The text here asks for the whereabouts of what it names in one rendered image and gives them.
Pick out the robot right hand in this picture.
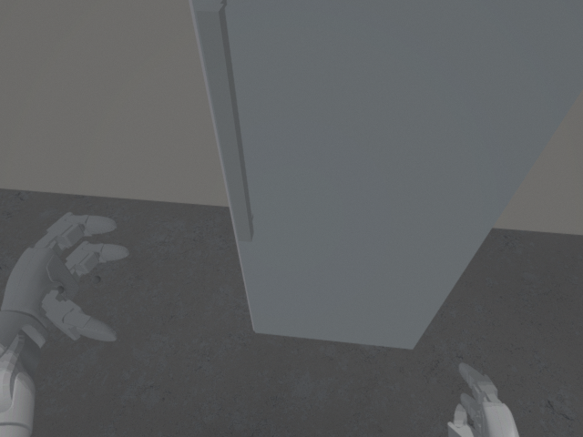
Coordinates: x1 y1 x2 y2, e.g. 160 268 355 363
447 362 519 437

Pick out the robot left hand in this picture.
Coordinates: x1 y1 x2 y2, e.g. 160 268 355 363
1 212 129 341

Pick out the fridge door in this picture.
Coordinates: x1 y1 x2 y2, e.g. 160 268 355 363
192 0 583 350

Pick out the left robot forearm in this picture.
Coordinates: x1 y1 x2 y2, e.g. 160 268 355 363
0 310 49 437

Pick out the handle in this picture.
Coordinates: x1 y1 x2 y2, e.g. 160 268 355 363
196 0 254 242

